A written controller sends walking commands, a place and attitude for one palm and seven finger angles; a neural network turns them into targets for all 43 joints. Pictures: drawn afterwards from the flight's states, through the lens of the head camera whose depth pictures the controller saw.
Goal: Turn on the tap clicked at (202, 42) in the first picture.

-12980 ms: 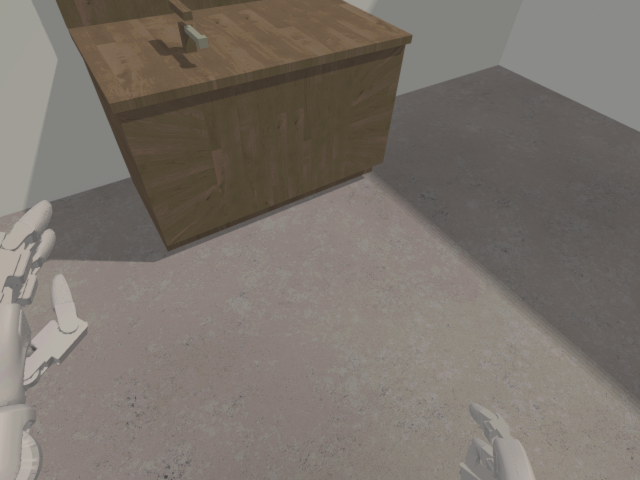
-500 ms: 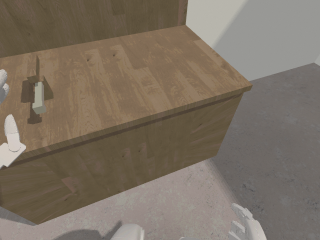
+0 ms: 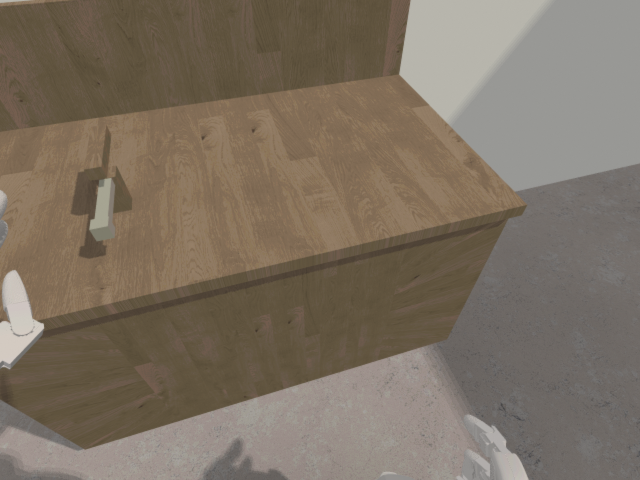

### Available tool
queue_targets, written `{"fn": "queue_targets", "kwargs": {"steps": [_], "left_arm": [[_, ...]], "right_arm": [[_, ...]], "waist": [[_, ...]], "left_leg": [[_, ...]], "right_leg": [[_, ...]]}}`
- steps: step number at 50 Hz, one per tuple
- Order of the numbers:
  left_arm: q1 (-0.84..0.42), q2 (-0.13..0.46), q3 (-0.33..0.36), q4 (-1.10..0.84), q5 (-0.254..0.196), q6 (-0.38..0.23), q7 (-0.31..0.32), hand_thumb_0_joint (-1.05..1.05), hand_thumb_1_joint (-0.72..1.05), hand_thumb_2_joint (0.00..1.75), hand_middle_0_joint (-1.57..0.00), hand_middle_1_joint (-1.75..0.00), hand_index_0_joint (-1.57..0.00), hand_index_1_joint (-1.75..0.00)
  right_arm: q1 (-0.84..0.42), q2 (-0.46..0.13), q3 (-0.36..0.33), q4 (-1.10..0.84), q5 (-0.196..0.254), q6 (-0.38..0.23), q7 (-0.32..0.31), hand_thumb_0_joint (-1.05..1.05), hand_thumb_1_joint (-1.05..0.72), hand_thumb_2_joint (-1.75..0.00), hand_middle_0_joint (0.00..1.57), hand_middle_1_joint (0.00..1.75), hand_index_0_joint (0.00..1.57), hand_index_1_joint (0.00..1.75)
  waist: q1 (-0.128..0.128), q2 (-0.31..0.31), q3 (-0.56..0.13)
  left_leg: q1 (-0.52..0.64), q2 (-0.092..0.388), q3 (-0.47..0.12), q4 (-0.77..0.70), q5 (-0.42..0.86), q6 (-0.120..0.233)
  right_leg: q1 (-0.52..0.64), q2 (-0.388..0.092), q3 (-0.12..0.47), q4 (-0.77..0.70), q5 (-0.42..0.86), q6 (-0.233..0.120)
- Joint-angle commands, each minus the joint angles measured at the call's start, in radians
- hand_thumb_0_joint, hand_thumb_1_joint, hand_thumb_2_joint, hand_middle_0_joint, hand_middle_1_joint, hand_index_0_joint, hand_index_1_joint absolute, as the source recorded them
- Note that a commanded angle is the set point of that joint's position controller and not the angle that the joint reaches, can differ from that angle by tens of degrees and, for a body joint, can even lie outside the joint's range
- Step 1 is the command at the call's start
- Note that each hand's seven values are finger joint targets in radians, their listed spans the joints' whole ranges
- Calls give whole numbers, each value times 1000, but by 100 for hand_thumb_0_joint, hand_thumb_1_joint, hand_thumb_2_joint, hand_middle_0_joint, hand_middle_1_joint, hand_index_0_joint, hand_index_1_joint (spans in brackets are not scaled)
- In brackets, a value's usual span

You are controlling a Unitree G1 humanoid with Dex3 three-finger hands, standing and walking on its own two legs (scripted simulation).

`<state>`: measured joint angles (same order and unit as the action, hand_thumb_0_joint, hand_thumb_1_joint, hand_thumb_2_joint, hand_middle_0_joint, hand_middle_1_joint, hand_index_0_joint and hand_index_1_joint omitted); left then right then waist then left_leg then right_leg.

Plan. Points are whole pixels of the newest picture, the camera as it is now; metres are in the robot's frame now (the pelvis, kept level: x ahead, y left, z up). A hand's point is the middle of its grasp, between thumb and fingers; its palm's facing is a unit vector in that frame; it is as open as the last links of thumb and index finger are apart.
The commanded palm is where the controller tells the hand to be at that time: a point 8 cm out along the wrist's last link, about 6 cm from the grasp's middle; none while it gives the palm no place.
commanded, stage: shuffle to correct the standing spot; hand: left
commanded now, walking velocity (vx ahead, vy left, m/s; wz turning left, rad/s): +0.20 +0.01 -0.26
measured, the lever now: (102, 228) +0.48 +0.39 +0.01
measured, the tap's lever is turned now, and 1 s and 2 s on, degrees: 0 0 0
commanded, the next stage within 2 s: come to a stop and stand still in 0.26 s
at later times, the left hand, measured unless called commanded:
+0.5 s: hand (144, 214) +0.33 +0.20 +0.20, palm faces +0.39 -0.78 -0.49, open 7.5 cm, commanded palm +0.27 +0.23 +0.18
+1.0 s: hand (144, 208) +0.36 +0.22 +0.18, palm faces +0.37 -0.84 -0.40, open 7.4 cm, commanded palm +0.31 +0.25 +0.18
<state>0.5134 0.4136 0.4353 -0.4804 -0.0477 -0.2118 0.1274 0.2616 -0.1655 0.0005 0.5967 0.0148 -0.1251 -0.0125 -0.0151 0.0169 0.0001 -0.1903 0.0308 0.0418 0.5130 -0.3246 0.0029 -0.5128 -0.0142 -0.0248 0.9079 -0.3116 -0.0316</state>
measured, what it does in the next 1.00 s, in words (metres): walks ahead: right foot, then left foot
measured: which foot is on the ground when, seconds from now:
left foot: down 0.00-0.08, up 0.10-0.32, down 0.34-0.54, up 0.56-0.76, down 0.78-1.00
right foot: up 0.00-0.06, down 0.08-1.00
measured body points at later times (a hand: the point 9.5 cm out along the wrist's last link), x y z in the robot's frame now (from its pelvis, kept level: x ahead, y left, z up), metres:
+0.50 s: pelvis +0.10 -0.04 -0.01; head +0.12 -0.04 +0.44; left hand +0.31 +0.24 +0.22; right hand +0.25 -0.28 -0.09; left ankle +0.11 +0.10 -0.74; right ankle +0.11 -0.13 -0.73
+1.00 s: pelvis +0.13 -0.02 +0.00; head +0.15 -0.02 +0.45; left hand +0.33 +0.26 +0.20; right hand +0.31 -0.25 -0.07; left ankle +0.17 +0.11 -0.74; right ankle +0.12 -0.13 -0.74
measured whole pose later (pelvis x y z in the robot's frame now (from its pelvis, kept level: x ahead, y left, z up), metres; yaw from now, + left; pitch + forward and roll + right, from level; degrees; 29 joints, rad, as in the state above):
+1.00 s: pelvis +0.13 -0.02 +0.00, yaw -4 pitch -1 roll -1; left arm 0.45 0.39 0.38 -0.51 -0.07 -0.16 0.16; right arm 0.16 -0.20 0.02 0.57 0.01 -0.09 -0.05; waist 0.03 0.01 0.05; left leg -0.27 0.06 0.04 0.48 -0.20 -0.02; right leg -0.20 0.03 -0.04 0.45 -0.23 -0.02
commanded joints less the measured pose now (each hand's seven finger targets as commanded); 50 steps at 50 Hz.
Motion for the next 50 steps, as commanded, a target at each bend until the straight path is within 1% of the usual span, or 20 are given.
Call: {"fn": "queue_targets", "kwargs": {"steps": [1,2,3,4,5,6,9,12,15,16,17,18,20,23,25,27,29,36,39,50], "left_arm": [[-184,130,62,-174,14,-47,14,0,90,90,-20,-30,-20,-30],[-234,132,51,-160,14,-43,22,0,90,90,-20,-30,-20,-30],[-261,134,39,-114,20,-31,27,0,90,90,-20,-30,-20,-30],[-301,154,35,-117,24,-19,33,0,90,90,-20,-30,-20,-30],[-349,151,24,-132,15,-23,31,0,90,90,-20,-30,-20,-30],[-353,127,-4,-127,19,-22,23,0,90,90,-20,-30,-20,-30],[-288,152,12,-236,25,-51,20,0,90,90,-20,-30,-20,-30],[-204,198,85,-322,11,-65,32,0,90,90,-20,-30,-20,-30],[-133,184,111,-341,-5,-79,36,0,90,90,-20,-30,-20,-30],[-95,164,110,-333,-14,-84,35,0,90,90,-20,-30,-20,-30],[-104,158,105,-374,-8,-92,36,0,90,90,-20,-30,-20,-30],[-121,170,119,-347,0,-97,38,0,90,90,-20,-30,-20,-30],[-114,203,153,-251,-6,-80,30,0,90,90,-20,-30,-20,-30],[-53,144,107,-166,-3,-42,24,0,90,90,-20,-30,-20,-30],[-42,131,74,-144,3,-18,21,0,90,90,-20,-30,-20,-30],[-48,159,82,-105,-1,-8,31,0,90,90,-20,-30,-20,-30],[-43,110,35,-116,-8,-2,32,0,90,90,-20,-30,-20,-30],[-103,198,93,-359,-9,-25,72,0,90,90,-20,-30,-20,-30],[-82,183,88,-361,-16,-32,70,0,90,90,-20,-30,-20,-30],[-100,90,-10,-184,-19,24,30,0,90,90,-20,-30,-20,-30]], "right_arm": [[-89,-161,-54,-130,8,-39,-15,0,-90,-90,20,30,20,30],[-94,-158,-55,-120,10,-40,-19,0,-90,-90,20,30,20,30],[-87,-146,-59,-110,14,-39,-18,0,-90,-90,20,30,20,30],[-114,-143,-66,-128,16,-41,-19,0,-90,-90,20,30,20,30],[-110,-157,-69,-119,12,-41,-22,0,-90,-90,20,30,20,30],[-121,-156,-67,-113,12,-41,-10,0,-90,-90,20,30,20,30],[-137,-137,-44,-109,12,-1,-1,0,-90,-90,20,30,20,30],[-162,-112,-31,-130,2,7,-9,0,-90,-90,20,30,20,30],[-143,-126,-45,-142,-8,-17,-20,0,-90,-90,20,30,20,30],[-121,-152,-60,-144,0,-26,-27,0,-90,-90,20,30,20,30],[-120,-173,-62,-152,1,-26,-18,0,-90,-90,20,30,20,30],[-123,-158,-60,-155,0,-30,-15,0,-90,-90,20,30,20,30],[-121,-149,-56,-134,-9,-32,-16,0,-90,-90,20,30,20,30],[-102,-154,-51,-140,15,-28,-4,0,-90,-90,20,30,20,30],[-91,-146,-47,-153,22,-23,1,0,-90,-90,20,30,20,30],[-108,-131,-30,-162,15,-33,-3,0,-90,-90,20,30,20,30],[-95,-153,-42,-158,25,-26,0,0,-90,-90,20,30,20,30],[-159,-114,-2,-167,-7,-5,-47,0,-90,-90,20,30,20,30],[-147,-145,-29,-173,1,-17,-52,0,-90,-90,20,30,20,30],[-145,-148,-24,-167,3,-8,-48,0,-90,-90,20,30,20,30]], "waist": [[20,121,-41],[28,50,-85],[31,-132,-108],[26,-356,-116],[21,-294,-70],[19,-167,-42],[19,-96,27],[36,-143,-47],[27,58,-104],[4,180,-116],[13,372,-157],[4,376,-135],[2,266,-77],[28,156,-74],[23,-22,-101],[3,-195,-111],[16,-251,-81],[31,-54,-159],[53,77,-194],[27,27,-108]], "left_leg": [[-115,185,-62,-44,59,125],[-166,141,-33,129,58,112],[-281,60,30,436,28,86],[-506,-53,24,703,-138,45],[-542,-35,-68,829,-159,21],[-525,8,-120,830,-128,20],[-379,81,-117,639,-35,11],[-94,49,2,236,11,20],[110,-21,73,-28,82,13],[188,50,-31,-102,84,44],[303,206,-288,-137,108,128],[281,291,-414,-181,207,209],[147,293,-371,-173,334,230],[29,200,-96,-11,507,103],[-62,125,-24,137,384,45],[-261,-5,16,301,52,-15],[-281,11,-68,363,-125,-20],[-37,-6,-19,-48,214,-4],[147,137,-130,-55,584,41],[22,96,-87,-105,270,4]], "right_leg": [[315,69,-140,-365,57,19],[450,62,-105,-424,23,2],[542,-60,119,-478,-33,-74],[613,-281,579,-569,28,-207],[546,-366,652,-636,39,-243],[474,-369,643,-641,-63,-256],[226,-318,402,-630,-29,-241],[156,-235,182,-604,-32,-175],[178,-114,121,-451,-68,-113],[132,-73,89,-287,-11,-75],[-13,17,5,-67,-79,-25],[-93,58,-18,114,-219,-5],[-89,3,28,140,-196,7],[178,-16,-17,-319,-14,14],[403,-19,0,-528,291,21],[520,-227,277,-520,777,-78],[482,-293,329,-526,828,-82],[486,-198,133,-421,724,-38],[315,-87,73,-387,388,25],[314,-35,80,-555,247,26]]}}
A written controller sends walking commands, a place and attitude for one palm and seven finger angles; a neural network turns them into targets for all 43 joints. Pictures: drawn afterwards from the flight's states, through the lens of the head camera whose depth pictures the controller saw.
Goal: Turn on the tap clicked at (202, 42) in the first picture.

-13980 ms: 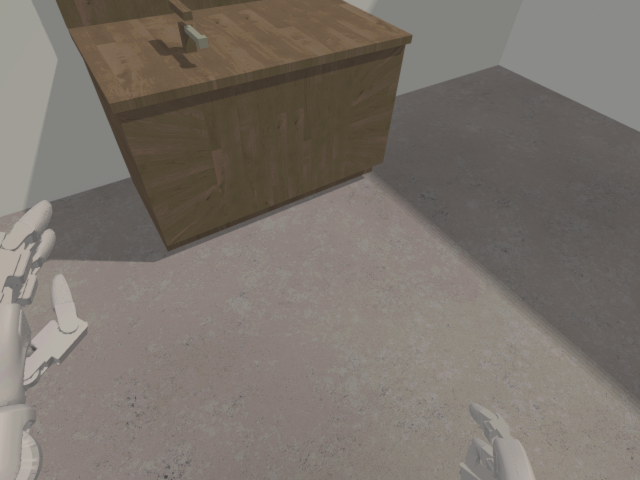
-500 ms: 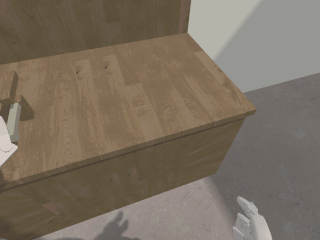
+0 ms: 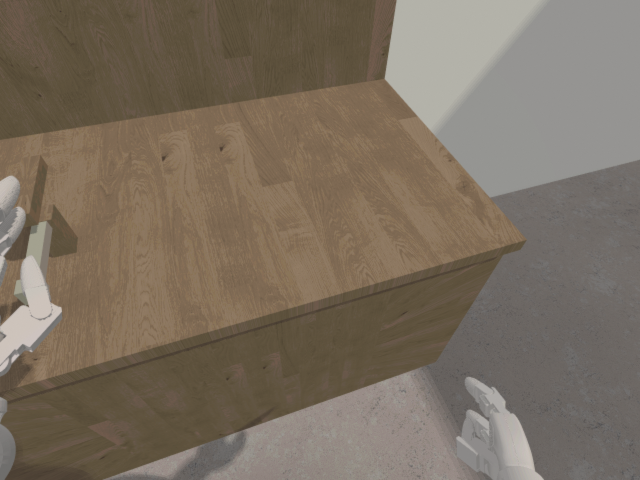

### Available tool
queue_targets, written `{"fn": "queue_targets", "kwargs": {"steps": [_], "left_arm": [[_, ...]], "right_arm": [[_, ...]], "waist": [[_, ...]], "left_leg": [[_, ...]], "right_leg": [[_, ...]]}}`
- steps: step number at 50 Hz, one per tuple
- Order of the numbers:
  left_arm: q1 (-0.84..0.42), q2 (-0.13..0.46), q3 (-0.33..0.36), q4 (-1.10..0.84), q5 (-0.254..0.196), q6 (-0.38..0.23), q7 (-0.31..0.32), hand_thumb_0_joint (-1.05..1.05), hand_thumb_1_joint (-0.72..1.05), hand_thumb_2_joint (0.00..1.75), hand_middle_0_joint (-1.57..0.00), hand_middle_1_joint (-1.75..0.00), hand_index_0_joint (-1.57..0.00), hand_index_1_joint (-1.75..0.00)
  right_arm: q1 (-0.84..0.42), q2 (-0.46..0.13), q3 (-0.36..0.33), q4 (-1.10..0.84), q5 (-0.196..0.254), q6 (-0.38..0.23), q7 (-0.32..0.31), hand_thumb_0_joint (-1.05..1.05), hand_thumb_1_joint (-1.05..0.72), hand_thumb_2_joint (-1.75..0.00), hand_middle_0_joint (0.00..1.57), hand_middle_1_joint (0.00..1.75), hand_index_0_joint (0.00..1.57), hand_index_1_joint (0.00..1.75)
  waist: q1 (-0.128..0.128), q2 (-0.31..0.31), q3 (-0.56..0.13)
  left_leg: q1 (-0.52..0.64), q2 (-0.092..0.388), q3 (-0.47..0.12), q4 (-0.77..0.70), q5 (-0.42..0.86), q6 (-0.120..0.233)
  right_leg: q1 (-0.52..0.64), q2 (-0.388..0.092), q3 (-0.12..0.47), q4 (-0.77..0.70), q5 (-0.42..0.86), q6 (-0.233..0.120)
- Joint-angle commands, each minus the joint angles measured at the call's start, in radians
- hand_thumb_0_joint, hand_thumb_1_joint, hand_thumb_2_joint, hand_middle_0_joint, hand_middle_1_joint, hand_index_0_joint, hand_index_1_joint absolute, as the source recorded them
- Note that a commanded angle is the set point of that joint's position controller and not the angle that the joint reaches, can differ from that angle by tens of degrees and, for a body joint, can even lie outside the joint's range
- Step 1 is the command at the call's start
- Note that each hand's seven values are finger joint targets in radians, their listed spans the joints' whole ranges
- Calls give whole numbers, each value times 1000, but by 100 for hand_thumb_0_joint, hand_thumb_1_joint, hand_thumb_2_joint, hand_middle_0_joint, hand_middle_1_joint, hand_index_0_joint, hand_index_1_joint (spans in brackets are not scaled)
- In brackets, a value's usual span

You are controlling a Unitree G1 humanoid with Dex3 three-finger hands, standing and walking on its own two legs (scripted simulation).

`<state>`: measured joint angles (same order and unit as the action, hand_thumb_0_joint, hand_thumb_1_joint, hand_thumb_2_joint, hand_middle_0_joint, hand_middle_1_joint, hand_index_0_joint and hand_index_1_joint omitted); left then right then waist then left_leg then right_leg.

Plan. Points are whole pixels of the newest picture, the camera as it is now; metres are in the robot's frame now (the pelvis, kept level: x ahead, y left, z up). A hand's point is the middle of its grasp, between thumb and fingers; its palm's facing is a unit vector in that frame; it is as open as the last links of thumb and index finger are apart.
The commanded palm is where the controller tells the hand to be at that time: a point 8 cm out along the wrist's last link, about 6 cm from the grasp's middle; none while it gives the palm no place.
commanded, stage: come to a stop and stand still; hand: left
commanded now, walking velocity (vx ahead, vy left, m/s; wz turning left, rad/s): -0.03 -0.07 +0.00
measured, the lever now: (32, 290) +0.33 +0.43 +0.01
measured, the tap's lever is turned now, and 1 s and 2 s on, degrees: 0 0 0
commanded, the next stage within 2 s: look again from close up in 0.56 s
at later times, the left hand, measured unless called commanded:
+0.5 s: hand (47, 326) +0.21 +0.27 +0.16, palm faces +0.41 -0.84 -0.36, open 7.5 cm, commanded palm +0.15 +0.30 +0.18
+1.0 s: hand (65, 312) +0.23 +0.27 +0.14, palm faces +0.28 -0.87 -0.40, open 7.5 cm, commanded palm +0.18 +0.32 +0.18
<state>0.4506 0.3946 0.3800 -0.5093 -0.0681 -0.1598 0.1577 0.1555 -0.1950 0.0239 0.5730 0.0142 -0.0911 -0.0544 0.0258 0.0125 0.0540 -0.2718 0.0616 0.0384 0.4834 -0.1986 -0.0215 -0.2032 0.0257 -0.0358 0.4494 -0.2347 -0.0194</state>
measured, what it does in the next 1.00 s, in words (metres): stands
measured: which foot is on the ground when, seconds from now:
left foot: down 0.00-1.00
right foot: down 0.00-1.00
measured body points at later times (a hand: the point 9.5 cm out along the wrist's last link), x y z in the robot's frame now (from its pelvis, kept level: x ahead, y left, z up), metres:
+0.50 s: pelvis +0.00 +0.02 +0.01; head +0.00 +0.02 +0.46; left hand +0.18 +0.31 +0.18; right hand +0.15 -0.20 -0.09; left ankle +0.04 +0.13 -0.74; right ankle +0.00 -0.11 -0.74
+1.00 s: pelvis +0.01 +0.04 +0.00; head +0.04 +0.06 +0.45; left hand +0.21 +0.32 +0.16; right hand +0.19 -0.19 -0.07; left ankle +0.04 +0.13 -0.74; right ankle +0.00 -0.11 -0.74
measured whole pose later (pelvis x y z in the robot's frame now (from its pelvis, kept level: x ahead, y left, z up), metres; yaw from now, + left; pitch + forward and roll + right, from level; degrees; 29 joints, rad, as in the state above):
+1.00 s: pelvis +0.01 +0.04 +0.00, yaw -1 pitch +0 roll -1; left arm 0.47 0.38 0.31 -0.45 -0.04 -0.21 0.08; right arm 0.20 -0.19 0.01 0.57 0.01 -0.14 -0.04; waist 0.02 -0.03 0.05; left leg -0.25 0.01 0.08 0.47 -0.22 0.04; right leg -0.19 -0.03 0.01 0.44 -0.24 0.04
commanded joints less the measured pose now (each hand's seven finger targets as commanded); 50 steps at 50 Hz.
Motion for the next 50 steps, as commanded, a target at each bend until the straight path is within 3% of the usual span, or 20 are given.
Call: {"fn": "queue_targets", "kwargs": {"steps": [1,6,12,14,17,24,26,32,33,34,35,36,37,39,41,42,45,46,48,50], "left_arm": [[-51,124,50,-177,-1,-25,0,0,90,90,-20,-30,-20,-30],[-112,168,73,-237,5,-26,14,0,90,90,-20,-30,-20,-30],[-99,135,56,-210,6,-29,20,0,90,90,-20,-30,-20,-30],[-86,115,43,-178,7,-25,19,0,90,90,-20,-30,-20,-30],[-54,106,39,-145,6,-19,16,0,90,90,-20,-30,-20,-30],[-80,113,36,-145,10,-21,15,0,90,90,-20,-30,-20,-30],[-92,142,54,-181,9,-25,17,0,90,90,-20,-30,-20,-30],[-76,131,55,-201,6,-33,18,0,90,90,-20,-30,-20,-30],[-1105,949,638,-391,173,-137,-5,0,90,90,-20,-30,-20,-30],[-539,318,228,181,80,-100,-52,0,90,90,-20,-30,-20,-30],[-239,243,182,143,37,-102,-49,0,90,90,-20,-30,-20,-30],[-157,76,60,172,28,-93,-55,0,90,90,-20,-30,-20,-30],[-175,95,43,47,19,-107,-57,0,90,90,-20,-30,-20,-30],[-104,73,-5,-72,18,-119,-61,0,90,90,-20,-30,-20,-30],[-14,66,-16,-113,15,-108,-56,0,90,90,-20,-30,-20,-30],[-32,93,3,-143,22,-108,-52,0,90,90,-20,-30,-20,-30],[-73,184,120,-154,23,-114,-37,0,90,90,-20,-30,-20,-30],[-108,252,185,-192,22,-117,-28,0,90,90,-20,-30,-20,-30],[-152,211,165,-188,17,-126,-28,0,90,90,-20,-30,-20,-30],[-181,206,159,-195,19,-129,-27,0,90,90,-20,-30,-20,-30]], "right_arm": [[-50,-116,-43,-143,3,-43,-10,0,-90,-90,20,30,20,30],[-64,-111,-32,-150,-2,-48,-20,0,-90,-90,20,30,20,30],[-47,-112,-33,-140,-2,-55,-18,0,-90,-90,20,30,20,30],[-38,-117,-36,-137,-1,-55,-14,0,-90,-90,20,30,20,30],[-36,-118,-38,-133,3,-54,-13,0,-90,-90,20,30,20,30],[-45,-118,-38,-130,3,-51,-14,0,-90,-90,20,30,20,30],[-55,-119,-39,-125,3,-52,-16,0,-90,-90,20,30,20,30],[-47,-115,-40,-124,1,-53,-16,0,-90,-90,20,30,20,30],[45,-153,-64,-126,-53,-88,-11,0,-90,-90,20,30,20,30],[-5,-40,-26,-48,-18,-83,-6,0,-90,-90,20,30,20,30],[-16,-101,-71,-110,-10,-97,-1,0,-90,-90,20,30,20,30],[-1,-129,-85,-129,8,-104,19,0,-90,-90,20,30,20,30],[17,-136,-87,-134,9,-102,26,0,-90,-90,20,30,20,30],[-7,-134,-80,-140,6,-110,48,0,-90,-90,20,30,20,30],[-35,-122,-70,-156,16,-115,56,0,-90,-90,20,30,20,30],[-32,-130,-71,-164,11,-114,52,0,-90,-90,20,30,20,30],[-45,-133,-69,-172,4,-109,27,0,-90,-90,20,30,20,30],[-57,-136,-65,-172,5,-103,16,0,-90,-90,20,30,20,30],[-56,-123,-58,-176,3,-98,3,0,-90,-90,20,30,20,30],[-49,-122,-57,-170,1,-100,-1,0,-90,-90,20,30,20,30]], "waist": [[-14,46,-152],[-10,88,-119],[-12,111,-114],[-13,94,-107],[-14,44,-123],[-12,20,-106],[-11,43,-122],[-9,67,-145],[11,-145,59],[-12,-156,-161],[38,-60,-106],[25,99,-190],[17,154,-231],[22,137,-239],[23,43,-225],[18,-12,-209],[10,-109,-168],[8,-62,-157],[4,14,-158],[6,79,-172]], "left_leg": [[102,63,-89,-95,121,28],[64,39,-87,-143,-51,30],[55,33,-100,-178,-117,28],[45,29,-105,-188,-135,25],[61,31,-105,-181,-88,26],[50,19,-95,-180,-99,27],[75,16,-89,-172,-65,27],[93,14,-86,-155,19,26],[-88,53,-34,31,92,52],[88,-43,-39,-8,119,52],[116,-14,-25,-18,125,30],[155,-14,3,-41,155,33],[150,-6,-14,-61,174,42],[150,14,-35,-72,215,46],[147,34,-45,-83,193,54],[106,33,-56,-88,158,52],[73,17,-61,-103,66,44],[86,19,-61,-113,78,44],[68,28,-71,-125,89,53],[91,32,-61,-112,127,57]], "right_leg": [[1,-69,89,-101,148,12],[5,-62,98,-154,32,6],[28,-52,86,-170,-13,3],[32,-45,82,-172,-19,4],[43,-47,72,-168,20,6],[36,-53,73,-178,6,9],[36,-55,70,-172,25,8],[66,-57,63,-147,105,7],[-131,-143,139,-232,174,35],[-81,-161,137,-148,171,-38],[-61,-126,191,-182,237,-16],[39,-131,169,-105,288,-33],[74,-121,137,-72,256,-22],[74,-93,109,-65,208,-3],[65,-75,72,-55,186,12],[70,-71,64,-58,163,15],[41,-64,68,-74,113,15],[25,-65,61,-62,116,16],[53,-65,49,-35,125,14],[67,-64,55,-32,166,13]]}}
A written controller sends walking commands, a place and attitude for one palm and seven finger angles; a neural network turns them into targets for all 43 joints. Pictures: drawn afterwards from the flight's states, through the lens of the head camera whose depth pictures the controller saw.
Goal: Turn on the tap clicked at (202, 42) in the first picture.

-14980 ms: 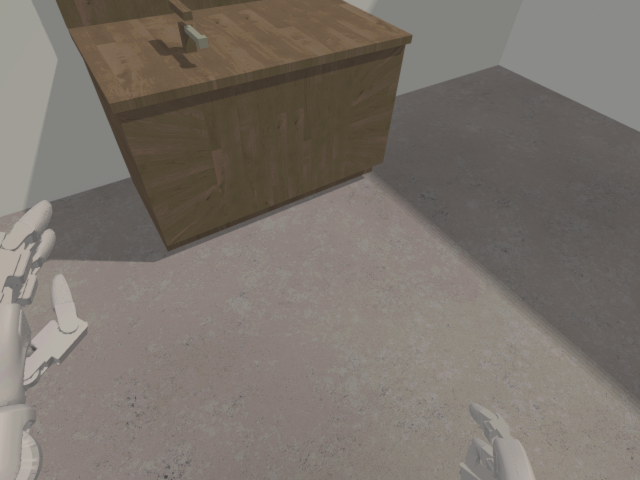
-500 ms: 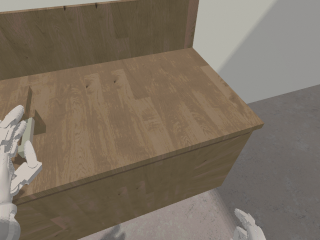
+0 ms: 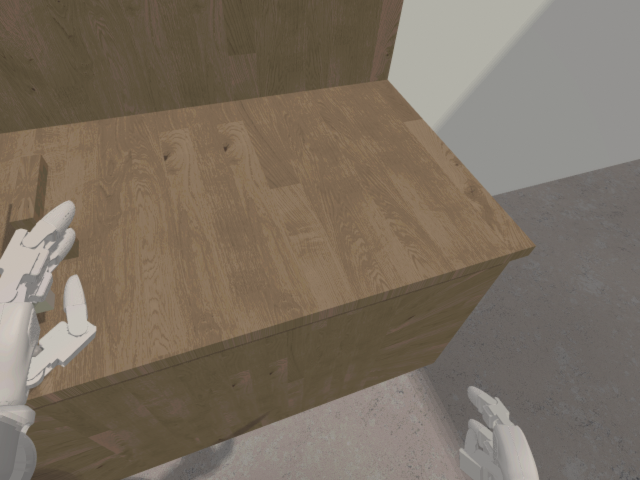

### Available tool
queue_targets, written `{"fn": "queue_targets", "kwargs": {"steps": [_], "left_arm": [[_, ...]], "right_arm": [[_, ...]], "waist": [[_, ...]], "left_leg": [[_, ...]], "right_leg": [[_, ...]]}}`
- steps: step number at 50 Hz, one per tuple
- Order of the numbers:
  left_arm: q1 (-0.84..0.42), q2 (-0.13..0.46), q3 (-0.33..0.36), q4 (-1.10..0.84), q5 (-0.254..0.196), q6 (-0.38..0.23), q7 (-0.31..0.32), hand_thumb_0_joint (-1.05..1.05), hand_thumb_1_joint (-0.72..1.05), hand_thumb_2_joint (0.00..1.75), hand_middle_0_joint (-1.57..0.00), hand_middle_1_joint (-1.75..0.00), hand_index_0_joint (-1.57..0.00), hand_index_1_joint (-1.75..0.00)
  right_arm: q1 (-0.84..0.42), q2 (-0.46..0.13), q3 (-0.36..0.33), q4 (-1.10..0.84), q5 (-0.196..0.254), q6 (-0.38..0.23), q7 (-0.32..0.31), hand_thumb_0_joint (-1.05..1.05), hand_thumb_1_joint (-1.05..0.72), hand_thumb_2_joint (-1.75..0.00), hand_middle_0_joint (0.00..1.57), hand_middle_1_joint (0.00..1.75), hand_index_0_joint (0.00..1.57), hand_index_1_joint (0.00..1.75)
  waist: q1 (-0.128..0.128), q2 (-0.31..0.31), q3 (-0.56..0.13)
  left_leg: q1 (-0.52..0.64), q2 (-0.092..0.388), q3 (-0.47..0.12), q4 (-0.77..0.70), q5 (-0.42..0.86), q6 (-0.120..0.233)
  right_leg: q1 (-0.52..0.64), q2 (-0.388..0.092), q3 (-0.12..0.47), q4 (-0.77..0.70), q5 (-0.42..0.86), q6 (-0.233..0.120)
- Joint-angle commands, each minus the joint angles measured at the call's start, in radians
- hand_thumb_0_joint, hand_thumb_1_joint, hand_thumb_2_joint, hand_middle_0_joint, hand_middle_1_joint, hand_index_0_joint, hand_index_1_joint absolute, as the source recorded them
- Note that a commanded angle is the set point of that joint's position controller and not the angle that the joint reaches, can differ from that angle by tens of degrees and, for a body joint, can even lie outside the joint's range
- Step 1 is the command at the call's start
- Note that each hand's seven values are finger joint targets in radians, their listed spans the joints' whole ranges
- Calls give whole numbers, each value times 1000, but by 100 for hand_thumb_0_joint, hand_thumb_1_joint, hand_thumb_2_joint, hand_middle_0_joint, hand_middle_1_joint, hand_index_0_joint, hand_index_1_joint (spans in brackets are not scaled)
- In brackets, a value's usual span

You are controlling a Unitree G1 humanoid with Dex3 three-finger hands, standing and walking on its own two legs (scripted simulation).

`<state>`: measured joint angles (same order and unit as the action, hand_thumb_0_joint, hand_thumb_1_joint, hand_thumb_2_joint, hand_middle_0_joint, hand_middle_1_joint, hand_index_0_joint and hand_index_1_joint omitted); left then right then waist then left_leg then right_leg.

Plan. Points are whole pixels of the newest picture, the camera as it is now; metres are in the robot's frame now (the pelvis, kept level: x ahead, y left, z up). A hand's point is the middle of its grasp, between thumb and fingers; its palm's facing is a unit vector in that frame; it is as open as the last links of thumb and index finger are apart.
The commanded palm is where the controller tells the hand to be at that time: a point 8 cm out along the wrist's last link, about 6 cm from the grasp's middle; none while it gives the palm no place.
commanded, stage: come to a stop and stand still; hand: left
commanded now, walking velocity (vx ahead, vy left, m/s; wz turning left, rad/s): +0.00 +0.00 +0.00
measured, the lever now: (37, 299) +0.31 +0.40 +0.01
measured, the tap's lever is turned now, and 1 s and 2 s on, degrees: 0 0 0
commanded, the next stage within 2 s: look again from close up in 1.02 s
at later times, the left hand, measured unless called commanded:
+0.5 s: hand (87, 362) +0.18 +0.22 +0.14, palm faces +0.24 -0.86 -0.45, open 7.4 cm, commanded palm +0.14 +0.28 +0.18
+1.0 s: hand (28, 369) +0.17 +0.26 +0.15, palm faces +0.38 -0.84 -0.38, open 7.4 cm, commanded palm +0.11 +0.29 +0.18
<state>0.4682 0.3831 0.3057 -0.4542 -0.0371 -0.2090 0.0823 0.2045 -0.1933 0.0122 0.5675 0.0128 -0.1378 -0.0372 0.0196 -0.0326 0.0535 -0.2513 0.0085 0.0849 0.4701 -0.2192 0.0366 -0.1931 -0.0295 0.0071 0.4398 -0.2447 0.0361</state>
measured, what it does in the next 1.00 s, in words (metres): shifts its weight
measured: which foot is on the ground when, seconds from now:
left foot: down 0.00-1.00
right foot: down 0.00-1.00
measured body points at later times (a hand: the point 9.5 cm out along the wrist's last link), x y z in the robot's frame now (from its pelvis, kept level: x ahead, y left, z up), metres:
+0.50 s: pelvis -0.03 +0.00 -0.01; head -0.02 -0.01 +0.44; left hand +0.17 +0.27 +0.17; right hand +0.13 -0.22 -0.09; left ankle +0.02 +0.09 -0.74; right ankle -0.01 -0.14 -0.74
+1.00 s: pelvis -0.05 +0.01 +0.00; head -0.05 +0.03 +0.45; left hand +0.15 +0.31 +0.17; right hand +0.12 -0.21 -0.07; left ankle +0.02 +0.09 -0.74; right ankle -0.01 -0.14 -0.74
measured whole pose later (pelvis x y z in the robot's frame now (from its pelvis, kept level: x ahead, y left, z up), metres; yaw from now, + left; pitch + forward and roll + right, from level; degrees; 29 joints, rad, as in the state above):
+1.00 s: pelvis -0.05 +0.01 +0.00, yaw -1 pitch -3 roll -2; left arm 0.38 0.37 0.35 -0.35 -0.01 -0.21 0.10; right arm 0.24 -0.19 0.04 0.57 0.01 -0.15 -0.03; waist 0.02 0.00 0.04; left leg -0.28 0.02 0.09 0.48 -0.16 0.05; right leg -0.21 -0.02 0.02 0.43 -0.16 0.03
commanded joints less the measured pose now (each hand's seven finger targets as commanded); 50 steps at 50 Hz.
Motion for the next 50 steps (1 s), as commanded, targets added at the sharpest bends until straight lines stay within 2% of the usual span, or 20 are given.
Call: {"fn": "queue_targets", "kwargs": {"steps": [1,6,9,10,11,12,13,14,16,19,20,21,22,23,26,28,35,42,46,50], "left_arm": [[-216,231,235,-278,-9,-79,48,0,90,90,-20,-30,-20,-30],[-172,100,107,-240,3,-66,38,0,90,90,-20,-30,-20,-30],[-145,79,83,-182,10,-50,38,0,90,90,-20,-30,-20,-30],[-1177,852,633,-442,170,-159,26,0,90,90,-20,-30,-20,-30],[-887,521,448,-68,96,-122,17,0,90,90,-20,-30,-20,-30],[-539,296,286,2,58,-107,-1,0,90,90,-20,-30,-20,-30],[-408,191,202,53,38,-77,-11,0,90,90,-20,-30,-20,-30],[-326,144,160,14,20,-58,-22,0,90,90,-20,-30,-20,-30],[-149,71,116,-112,-3,-45,-32,0,90,90,-20,-30,-20,-30],[-21,117,140,-197,-5,-14,-22,0,90,90,-20,-30,-20,-30],[-18,147,175,-176,-10,-5,-11,0,90,90,-20,-30,-20,-30],[-19,202,231,-171,-11,-2,11,0,90,90,-20,-30,-20,-30],[-6,180,238,-118,-20,0,15,0,90,90,-20,-30,-20,-30],[-48,181,239,-136,-24,-6,15,0,90,90,-20,-30,-20,-30],[-221,237,258,-217,-10,-35,32,0,90,90,-20,-30,-20,-30],[-271,188,201,-198,5,-49,36,0,90,90,-20,-30,-20,-30],[-269,110,87,-145,28,-57,37,0,90,90,-20,-30,-20,-30],[-176,128,140,-52,28,-64,36,0,90,90,-20,-30,-20,-30],[-198,170,176,-122,24,-69,33,0,90,90,-20,-30,-20,-30],[-225,126,123,-172,29,-70,29,0,90,90,-20,-30,-20,-30]], "right_arm": [[-104,-122,-41,-165,3,-57,-17,0,-90,-90,20,30,20,30],[-86,-124,-42,-144,-1,-77,5,0,-90,-90,20,30,20,30],[-74,-132,-45,-136,-3,-64,13,0,-90,-90,20,30,20,30],[-36,-194,-61,-128,-73,-96,27,0,-90,-90,20,30,20,30],[-65,-82,-40,-60,-11,-71,23,0,-90,-90,20,30,20,30],[-58,-100,-57,-89,-41,-72,29,0,-90,-90,20,30,20,30],[-40,-135,-74,-126,-22,-78,38,0,-90,-90,20,30,20,30],[-19,-133,-83,-139,-1,-72,52,0,-90,-90,20,30,20,30],[-24,-119,-74,-169,12,-60,85,0,-90,-90,20,30,20,30],[-63,-127,-57,-212,24,-38,79,0,-90,-90,20,30,20,30],[-74,-125,-56,-213,25,-32,63,0,-90,-90,20,30,20,30],[-80,-127,-56,-213,30,-21,44,0,-90,-90,20,30,20,30],[-83,-119,-52,-210,24,-17,26,0,-90,-90,20,30,20,30],[-95,-113,-45,-216,22,-15,13,0,-90,-90,20,30,20,30],[-115,-123,-36,-195,11,-16,-19,0,-90,-90,20,30,20,30],[-97,-121,-32,-185,10,-35,-21,0,-90,-90,20,30,20,30],[-75,-129,-37,-136,4,-83,-10,0,-90,-90,20,30,20,30],[-74,-135,-37,-147,8,-65,-5,0,-90,-90,20,30,20,30],[-86,-127,-36,-165,6,-59,-1,0,-90,-90,20,30,20,30],[-79,-125,-32,-156,-2,-74,2,0,-90,-90,20,30,20,30]], "waist": [[12,150,-184],[9,154,-199],[7,117,-168],[34,118,-17],[25,289,-122],[27,267,-172],[25,315,-232],[21,342,-269],[23,292,-308],[10,-77,-244],[6,-221,-211],[2,-240,-196],[-1,-261,-175],[-5,-213,-140],[-7,120,-86],[3,224,-88],[1,35,-65],[9,84,-41],[13,90,-67],[9,103,-78]], "left_leg": [[99,86,-101,-84,200,-2],[157,98,-89,-57,326,-13],[96,93,-92,-75,231,-20],[-64,107,-91,24,224,-10],[152,137,-121,12,407,-44],[241,121,-108,-33,520,-59],[276,132,-89,-31,555,-30],[295,156,-109,-19,555,5],[319,159,-111,-5,559,20],[92,112,-73,43,268,-8],[49,82,-64,47,131,-21],[51,61,-51,35,63,-28],[55,51,-56,25,16,-28],[66,48,-58,7,-24,-28],[44,79,-71,-92,-147,-9],[-21,90,-84,-132,-252,5],[49,38,-60,-40,-253,-10],[-70,93,-144,-212,-372,-4],[-54,85,-115,-196,-313,-2],[-22,79,-116,-179,-318,-3]], "right_leg": [[54,-9,5,-20,205,-43],[46,4,-2,-42,258,-40],[51,3,6,-65,236,-38],[-119,-58,67,-67,243,-76],[-174,-103,-26,55,165,-120],[-146,-26,-24,124,171,-108],[-134,4,-16,159,81,-89],[-134,2,-7,172,14,-72],[-96,2,-27,99,12,-61],[57,-33,7,-38,265,-50],[41,-52,38,-54,248,-62],[2,-69,37,-51,202,-78],[-47,-71,44,-71,113,-82],[-104,-71,61,-89,24,-82],[-129,-41,69,-76,-95,-68],[-53,-15,42,-57,-90,-62],[-154,-42,97,-173,-250,-82],[-57,29,4,-67,-156,-52],[-16,21,9,-81,-104,-55],[-24,14,40,-115,-123,-58]]}}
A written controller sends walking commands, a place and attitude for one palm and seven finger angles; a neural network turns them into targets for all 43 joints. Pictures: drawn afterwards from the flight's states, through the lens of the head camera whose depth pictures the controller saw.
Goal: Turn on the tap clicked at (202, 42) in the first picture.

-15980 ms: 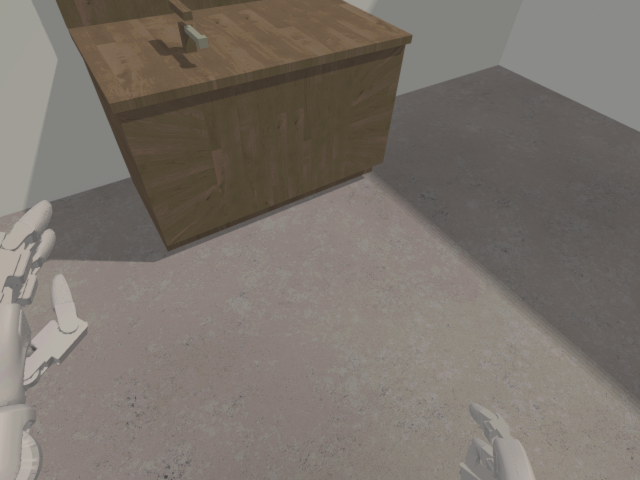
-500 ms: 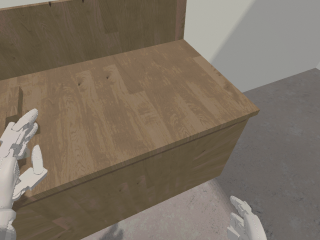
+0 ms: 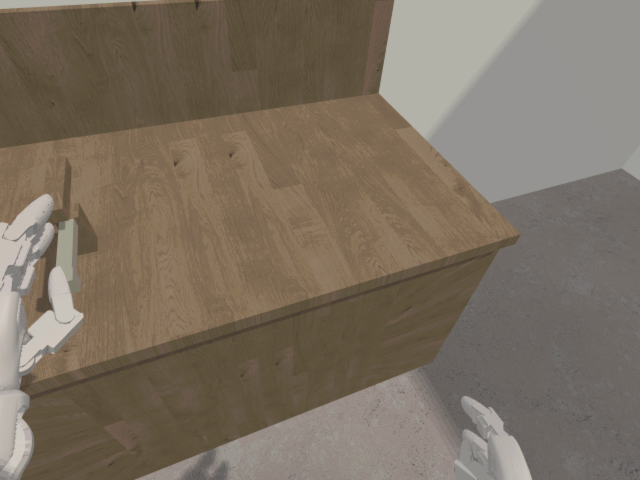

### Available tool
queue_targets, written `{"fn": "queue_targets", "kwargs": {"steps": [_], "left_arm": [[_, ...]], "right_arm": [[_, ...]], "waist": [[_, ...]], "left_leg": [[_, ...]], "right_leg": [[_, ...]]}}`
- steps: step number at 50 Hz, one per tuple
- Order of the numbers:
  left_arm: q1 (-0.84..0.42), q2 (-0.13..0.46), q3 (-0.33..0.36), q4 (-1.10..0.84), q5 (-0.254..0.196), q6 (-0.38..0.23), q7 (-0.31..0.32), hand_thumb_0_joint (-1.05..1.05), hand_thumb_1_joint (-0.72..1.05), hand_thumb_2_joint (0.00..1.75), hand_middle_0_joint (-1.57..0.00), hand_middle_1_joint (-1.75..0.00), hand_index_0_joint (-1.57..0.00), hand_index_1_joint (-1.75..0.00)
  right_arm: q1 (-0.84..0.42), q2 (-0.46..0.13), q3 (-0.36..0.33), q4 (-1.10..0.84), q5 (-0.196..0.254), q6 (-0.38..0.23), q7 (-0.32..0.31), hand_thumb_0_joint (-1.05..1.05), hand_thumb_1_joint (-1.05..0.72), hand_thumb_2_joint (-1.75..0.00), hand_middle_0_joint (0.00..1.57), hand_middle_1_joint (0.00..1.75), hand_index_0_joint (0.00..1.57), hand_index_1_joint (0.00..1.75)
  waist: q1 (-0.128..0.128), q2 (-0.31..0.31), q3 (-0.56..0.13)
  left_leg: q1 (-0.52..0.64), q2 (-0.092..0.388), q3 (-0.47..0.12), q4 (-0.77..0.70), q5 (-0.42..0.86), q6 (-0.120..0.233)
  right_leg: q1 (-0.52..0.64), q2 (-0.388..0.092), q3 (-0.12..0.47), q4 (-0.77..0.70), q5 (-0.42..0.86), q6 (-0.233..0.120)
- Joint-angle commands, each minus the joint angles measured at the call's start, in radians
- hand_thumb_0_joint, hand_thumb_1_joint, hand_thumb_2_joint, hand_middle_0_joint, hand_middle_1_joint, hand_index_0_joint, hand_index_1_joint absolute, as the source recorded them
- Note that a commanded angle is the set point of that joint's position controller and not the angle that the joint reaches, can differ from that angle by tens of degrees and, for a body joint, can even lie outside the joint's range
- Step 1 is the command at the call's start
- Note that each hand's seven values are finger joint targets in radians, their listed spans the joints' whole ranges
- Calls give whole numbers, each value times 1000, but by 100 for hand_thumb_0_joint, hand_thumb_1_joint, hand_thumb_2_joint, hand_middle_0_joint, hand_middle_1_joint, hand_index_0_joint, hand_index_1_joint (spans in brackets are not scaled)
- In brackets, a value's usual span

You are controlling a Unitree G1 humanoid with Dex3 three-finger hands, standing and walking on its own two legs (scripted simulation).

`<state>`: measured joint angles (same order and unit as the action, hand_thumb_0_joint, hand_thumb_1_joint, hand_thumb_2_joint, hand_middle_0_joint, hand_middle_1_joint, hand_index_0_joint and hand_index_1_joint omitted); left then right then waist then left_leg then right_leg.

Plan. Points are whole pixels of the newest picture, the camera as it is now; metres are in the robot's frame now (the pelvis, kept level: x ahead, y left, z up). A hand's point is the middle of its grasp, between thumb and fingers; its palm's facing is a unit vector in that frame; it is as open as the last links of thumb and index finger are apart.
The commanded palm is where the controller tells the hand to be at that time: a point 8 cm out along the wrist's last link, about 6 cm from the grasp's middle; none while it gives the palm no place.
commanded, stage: come to a stop and stand still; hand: left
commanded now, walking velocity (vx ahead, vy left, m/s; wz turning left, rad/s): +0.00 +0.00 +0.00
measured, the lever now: (65, 282) +0.35 +0.40 +0.01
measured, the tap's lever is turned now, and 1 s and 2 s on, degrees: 0 0 0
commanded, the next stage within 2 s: look again from close up in 0.02 s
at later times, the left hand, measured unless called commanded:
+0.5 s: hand (103, 275) +0.26 +0.25 +0.16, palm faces +0.41 -0.83 -0.37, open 7.5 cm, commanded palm +0.20 +0.28 +0.18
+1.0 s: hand (64, 239) +0.28 +0.28 +0.19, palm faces +0.52 -0.75 -0.40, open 7.5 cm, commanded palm +0.19 +0.27 +0.18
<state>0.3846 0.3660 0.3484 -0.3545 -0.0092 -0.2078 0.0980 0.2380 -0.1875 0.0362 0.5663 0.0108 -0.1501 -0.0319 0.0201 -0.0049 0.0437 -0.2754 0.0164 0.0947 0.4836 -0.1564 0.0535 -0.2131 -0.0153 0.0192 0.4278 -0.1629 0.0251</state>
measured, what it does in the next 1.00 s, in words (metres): stands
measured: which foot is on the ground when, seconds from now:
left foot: down 0.00-1.00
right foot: down 0.00-1.00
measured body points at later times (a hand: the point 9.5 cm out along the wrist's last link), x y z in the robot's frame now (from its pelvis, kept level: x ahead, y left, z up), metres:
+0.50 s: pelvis +0.05 -0.01 +0.00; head +0.06 +0.01 +0.45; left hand +0.23 +0.29 +0.18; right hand +0.24 -0.21 -0.06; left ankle +0.07 +0.08 -0.74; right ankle +0.05 -0.15 -0.74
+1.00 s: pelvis +0.04 -0.02 +0.00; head +0.07 +0.00 +0.45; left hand +0.24 +0.32 +0.21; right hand +0.23 -0.23 -0.07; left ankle +0.07 +0.08 -0.74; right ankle +0.05 -0.15 -0.74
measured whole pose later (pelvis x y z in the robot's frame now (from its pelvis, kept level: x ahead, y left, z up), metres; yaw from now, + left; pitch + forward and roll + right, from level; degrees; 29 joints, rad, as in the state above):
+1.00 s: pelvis +0.04 -0.02 +0.00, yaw +2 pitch +0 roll -1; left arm 0.18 0.46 0.46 -0.31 -0.03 -0.21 0.10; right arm 0.19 -0.19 0.01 0.59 0.01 -0.13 -0.02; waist 0.06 -0.02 0.08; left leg -0.27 0.02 0.06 0.47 -0.19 0.03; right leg -0.21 0.01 0.03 0.43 -0.22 0.01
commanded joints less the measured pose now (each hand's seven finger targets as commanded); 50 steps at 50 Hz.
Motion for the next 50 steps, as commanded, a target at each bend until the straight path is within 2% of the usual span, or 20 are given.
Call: {"fn": "queue_targets", "kwargs": {"steps": [1,4,9,11,13,16,21,24,26,28,36,40,41,43,44,45,46,47,48,50], "left_arm": [[-156,151,80,-294,5,-70,14,0,90,90,-20,-30,-20,-30],[-183,122,52,-297,17,-66,22,0,90,90,-20,-30,-20,-30],[-143,131,74,-271,9,-55,31,0,90,90,-20,-30,-20,-30],[-124,152,99,-273,6,-54,29,0,90,90,-20,-30,-20,-30],[-131,125,75,-274,3,-53,25,0,90,90,-20,-30,-20,-30],[-107,147,96,-291,0,-50,25,0,90,90,-20,-30,-20,-30],[-48,163,117,-310,-14,-42,26,0,90,90,-20,-30,-20,-30],[-49,151,104,-325,-18,-43,24,0,90,90,-20,-30,-20,-30],[-39,175,126,-336,-20,-38,27,0,90,90,-20,-30,-20,-30],[-48,151,103,-341,-23,-38,27,0,90,90,-20,-30,-20,-30],[-11,161,113,-317,-28,-22,38,0,90,90,-20,-30,-20,-30],[-38,149,96,-295,-31,-20,38,0,90,90,-20,-30,-20,-30],[-37,170,117,-305,-29,-18,42,0,90,90,-20,-30,-20,-30],[-55,151,93,-315,-29,-21,41,0,90,90,-20,-30,-20,-30],[-1023,956,678,-525,112,-126,32,0,90,90,-20,-30,-20,-30],[-452,321,267,45,19,-86,-10,0,90,90,-20,-30,-20,-30],[-263,249,226,-126,-25,-74,4,0,90,90,-20,-30,-20,-30],[-220,153,123,-55,-20,-66,-4,0,90,90,-20,-30,-20,-30],[-183,141,88,-142,-32,-71,-12,0,90,90,-20,-30,-20,-30],[-61,96,30,-251,-34,-66,-13,0,90,90,-20,-30,-20,-30]], "right_arm": [[-116,-133,-57,-156,0,-65,-4,0,-90,-90,20,30,20,30],[-107,-132,-56,-143,3,-77,-1,0,-90,-90,20,30,20,30],[-116,-120,-52,-131,-4,-73,-2,0,-90,-90,20,30,20,30],[-123,-121,-54,-129,-6,-69,-3,0,-90,-90,20,30,20,30],[-120,-121,-55,-128,-3,-61,-1,0,-90,-90,20,30,20,30],[-129,-121,-57,-130,-1,-55,-2,0,-90,-90,20,30,20,30],[-133,-115,-57,-137,3,-35,-4,0,-90,-90,20,30,20,30],[-124,-120,-61,-138,4,-22,-6,0,-90,-90,20,30,20,30],[-136,-120,-60,-143,7,-17,-9,0,-90,-90,20,30,20,30],[-130,-121,-62,-148,9,-12,-12,0,-90,-90,20,30,20,30],[-142,-126,-66,-152,12,1,-25,0,-90,-90,20,30,20,30],[-139,-128,-68,-149,8,5,-27,0,-90,-90,20,30,20,30],[-151,-127,-66,-148,8,6,-31,0,-90,-90,20,30,20,30],[-144,-129,-68,-151,8,6,-29,0,-90,-90,20,30,20,30],[-49,-155,-79,-134,-55,-34,-16,0,-90,-90,20,30,20,30],[-111,-54,-44,-61,-20,-33,-14,0,-90,-90,20,30,20,30],[-136,-114,-88,-135,10,-32,-3,0,-90,-90,20,30,20,30],[-87,-132,-98,-145,12,-46,-2,0,-90,-90,20,30,20,30],[-91,-135,-97,-151,17,-50,9,0,-90,-90,20,30,20,30],[-112,-135,-90,-161,19,-48,34,0,-90,-90,20,30,20,30]], "waist": [[8,117,-69],[9,162,-77],[10,57,-106],[9,51,-103],[4,52,-95],[7,72,-138],[9,49,-172],[7,90,-174],[7,84,-171],[6,79,-170],[5,44,-173],[2,35,-134],[3,38,-133],[0,35,-134],[28,-135,28],[1,-107,-182],[37,98,-202],[24,137,-243],[22,197,-246],[28,156,-220]], "left_leg": [[14,73,-134,-218,-409,-21],[-1,104,-176,-271,-459,-12],[87,89,-168,-191,-275,-19],[99,78,-167,-184,-236,-28],[88,75,-164,-178,-192,-30],[137,75,-150,-153,-54,-30],[182,72,-133,-97,142,-31],[180,77,-130,-91,183,-30],[192,77,-127,-78,233,-31],[188,82,-131,-76,257,-31],[189,76,-127,-68,204,-29],[149,71,-135,-99,29,-24],[153,70,-134,-100,28,-23],[144,71,-140,-105,11,-21],[-17,80,-101,45,99,-19],[131,-3,-116,-35,157,-25],[249,35,-83,-74,249,-36],[219,60,-78,-42,237,-32],[215,71,-97,-44,236,-25],[146,76,-98,-63,150,-19]], "right_leg": [[-13,8,23,-96,-225,-48],[29,33,-8,-26,-163,-41],[12,3,36,-86,-85,-48],[1,-2,49,-98,-82,-52],[11,-1,43,-87,-44,-51],[32,-9,32,-62,40,-49],[47,-29,36,-51,157,-51],[52,-29,33,-44,169,-52],[52,-32,29,-39,201,-51],[58,-36,34,-44,216,-51],[57,-56,69,-75,239,-55],[33,-56,87,-110,122,-56],[32,-58,86,-114,119,-56],[39,-57,83,-111,102,-59],[-124,-87,102,-196,176,-38],[-34,-96,115,-77,210,-100],[-10,-46,90,-10,251,-93],[23,-40,86,1,177,-82],[22,-44,89,-1,150,-62],[57,-37,73,-16,106,-43]]}}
